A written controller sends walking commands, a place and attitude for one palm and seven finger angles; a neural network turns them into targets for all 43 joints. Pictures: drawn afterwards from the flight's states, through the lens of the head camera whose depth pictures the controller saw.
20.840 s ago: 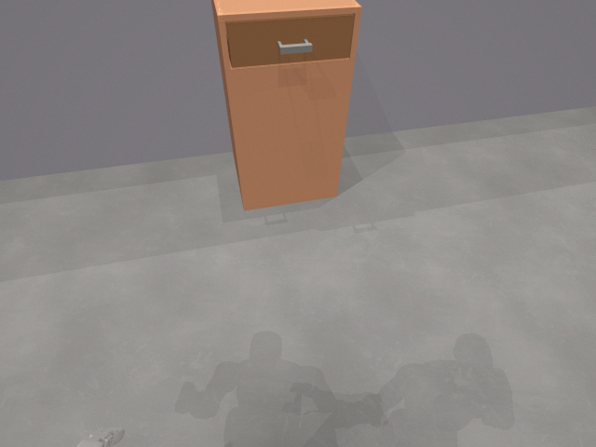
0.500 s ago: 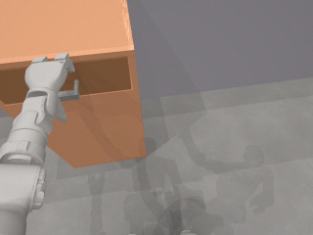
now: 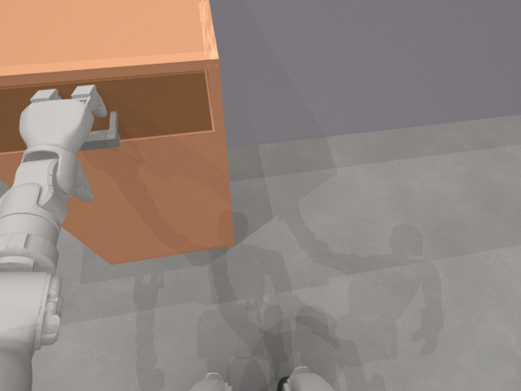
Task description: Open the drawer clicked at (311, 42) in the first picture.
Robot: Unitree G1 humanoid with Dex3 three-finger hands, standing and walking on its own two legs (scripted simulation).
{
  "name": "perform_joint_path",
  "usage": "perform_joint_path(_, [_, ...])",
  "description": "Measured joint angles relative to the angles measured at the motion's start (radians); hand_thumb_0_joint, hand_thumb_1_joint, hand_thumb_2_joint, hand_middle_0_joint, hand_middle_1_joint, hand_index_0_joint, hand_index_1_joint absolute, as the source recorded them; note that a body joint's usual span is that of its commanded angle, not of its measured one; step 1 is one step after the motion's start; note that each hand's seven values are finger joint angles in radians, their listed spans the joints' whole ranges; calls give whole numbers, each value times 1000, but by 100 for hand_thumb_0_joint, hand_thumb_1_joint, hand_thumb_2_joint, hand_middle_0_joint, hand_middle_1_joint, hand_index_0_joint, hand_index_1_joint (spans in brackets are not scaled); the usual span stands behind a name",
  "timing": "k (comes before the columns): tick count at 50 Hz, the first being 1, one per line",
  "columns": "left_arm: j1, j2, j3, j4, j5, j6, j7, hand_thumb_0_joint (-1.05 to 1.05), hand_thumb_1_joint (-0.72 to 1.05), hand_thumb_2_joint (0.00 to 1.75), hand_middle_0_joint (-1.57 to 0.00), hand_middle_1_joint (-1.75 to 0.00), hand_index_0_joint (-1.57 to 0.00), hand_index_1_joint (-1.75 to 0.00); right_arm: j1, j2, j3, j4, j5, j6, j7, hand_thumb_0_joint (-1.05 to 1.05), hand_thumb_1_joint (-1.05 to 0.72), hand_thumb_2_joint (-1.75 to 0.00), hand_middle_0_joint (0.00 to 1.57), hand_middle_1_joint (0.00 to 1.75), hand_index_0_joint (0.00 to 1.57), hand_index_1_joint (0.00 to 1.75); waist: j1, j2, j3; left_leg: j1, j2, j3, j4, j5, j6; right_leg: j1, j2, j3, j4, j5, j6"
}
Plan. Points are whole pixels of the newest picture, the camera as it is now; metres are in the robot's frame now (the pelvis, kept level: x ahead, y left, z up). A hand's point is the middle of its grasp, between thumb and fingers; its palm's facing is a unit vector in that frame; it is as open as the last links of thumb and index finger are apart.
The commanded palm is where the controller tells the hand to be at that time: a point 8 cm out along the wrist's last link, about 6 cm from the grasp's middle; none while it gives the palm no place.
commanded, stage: lower the fingers behind the handle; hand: left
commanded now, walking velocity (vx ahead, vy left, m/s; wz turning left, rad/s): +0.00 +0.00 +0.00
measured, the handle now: (85, 131) +0.53 +0.28 +0.03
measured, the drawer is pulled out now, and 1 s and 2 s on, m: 0.00 0.00 0.00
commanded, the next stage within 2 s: close the thumb around the handle in 1.00 s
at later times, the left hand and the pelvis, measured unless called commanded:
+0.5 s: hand (85, 164) +0.47 +0.27 +0.01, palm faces -0.07 -0.03 -1.00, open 13.8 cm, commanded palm +0.46 +0.28 +0.07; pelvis -0.01 +0.00 -0.01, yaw -1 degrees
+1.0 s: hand (89, 164) +0.48 +0.27 +0.01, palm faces -0.09 -0.03 -1.00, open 13.8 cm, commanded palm +0.46 +0.28 +0.06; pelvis -0.01 +0.00 -0.01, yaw -1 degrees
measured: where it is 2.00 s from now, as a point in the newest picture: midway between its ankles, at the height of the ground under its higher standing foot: outside the picture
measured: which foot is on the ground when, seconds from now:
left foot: down 0.00-1.00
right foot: down 0.00-1.00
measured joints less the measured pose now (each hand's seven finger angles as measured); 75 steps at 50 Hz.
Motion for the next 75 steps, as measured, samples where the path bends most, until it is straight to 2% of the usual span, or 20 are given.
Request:
perform_joint_path(5, [7, -37, -20, 31, -9, 85, 1, 0, -49, 31, -34, -122, -33, -122, -10, 9, 9, 4, 6, 11, 16, 1, -91, -89, 20, 30, 20, 30, 5, 14, -9, 19, 2, 9, -10, 1, 4, 17, 2, 9, -11, 5, 4])
perform_joint_path(8, [2, -42, -32, 49, -10, 106, -16, 0, -49, 31, -31, -121, -33, -121, -18, 23, 22, -2, 13, 14, 14, 0, -91, -89, 20, 30, 20, 30, 1, 12, -6, 38, 3, 13, -22, 5, 6, 33, 3, 14, -21, 10, 4])
perform_joint_path(15, [4, -15, -20, 63, -5, 57, -49, 0, -49, 31, -29, -120, -32, -121, -23, 41, 44, -24, 17, 10, 1, 0, -91, -89, 20, 30, 20, 30, -8, 1, 2, 40, 5, 20, -23, 9, 6, 31, 4, 20, -17, 14, 4])
perform_joint_path(20, [19, -7, -13, 45, 4, 13, -29, 0, -49, 31, -29, -121, -32, -120, -17, 31, 36, -29, 10, 6, 2, 0, -91, -89, 20, 30, 20, 30, -2, 0, -1, 3, 3, 20, 6, 1, 7, -6, 3, 18, 12, 5, 5])
perform_joint_path(24, [23, -12, -7, 41, 9, 2, 3, 0, -49, 31, -29, -121, -32, -120, -18, 20, 28, -21, 4, 3, 5, 0, -91, -89, 20, 30, 20, 30, 0, -1, -3, -33, 2, 17, 35, -8, 7, -40, 2, 15, 40, -5, 6])
perform_joint_path(32, [0, -26, -8, 63, 15, 39, 60, 0, -49, 31, -30, -121, -32, -120, -28, 11, 23, -5, -3, 3, 12, 0, -91, -89, 20, 30, 20, 30, -9, 0, -8, -84, 1, 12, 77, -22, 7, -88, 2, 8, 78, -18, 6])
perform_joint_path(39, [-21, -19, -8, 89, 11, 75, 36, 0, -49, 31, -31, -121, -32, -120, -34, 16, 38, -7, 0, 9, 8, 0, -91, -89, 20, 30, 20, 30, -23, 2, -4, -79, 5, 14, 73, -19, 7, -83, 5, 10, 72, -13, 6])
perform_joint_path(47, [-2, -2, 0, 80, 2, 52, -3, 0, -49, 31, -31, -120, -32, -120, -18, 21, 43, -16, 4, 9, 2, 0, -91, -89, 20, 30, 20, 30, -26, 5, -2, -63, 9, 20, 61, -17, 8, -69, 9, 16, 59, -7, 6])
perform_joint_path(54, [12, 1, 10, 55, 5, 17, 9, 0, -49, 31, -31, -121, -32, -120, -11, 18, 37, -10, 0, 6, 4, 0, -91, -89, 20, 30, 20, 30, -17, 4, -7, -78, 7, 19, 73, -23, 8, -84, 8, 15, 72, -14, 7])
perform_joint_path(58, [17, -5, 9, 50, 4, 19, 24, 0, -48, 31, -32, -121, -32, -120, -16, 15, 33, -7, -1, 7, 8, 0, -91, -89, 20, 30, 20, 30, -16, 6, -10, -82, 7, 19, 79, -27, 9, -88, 8, 14, 77, -18, 8])
perform_joint_path(65, [-1, -21, -6, 68, 7, 49, 41, 0, -32, 38, -33, -122, -33, -122, -29, 16, 34, -8, 1, 8, 12, 0, -91, -89, 20, 30, 20, 30, -15, 6, -9, -78, 4, 16, 77, -27, 10, -82, 5, 11, 74, -19, 9])
perform_joint_path(75, [3, -20, -8, 69, 4, 62, 14, 0, 15, 58, -34, -125, -37, -127, -30, 20, 37, -17, 2, 10, 8, 0, -91, -89, 20, 30, 20, 30, -18, 4, -9, -60, 6, 18, 63, -24, 10, -64, 7, 14, 59, -14, 9])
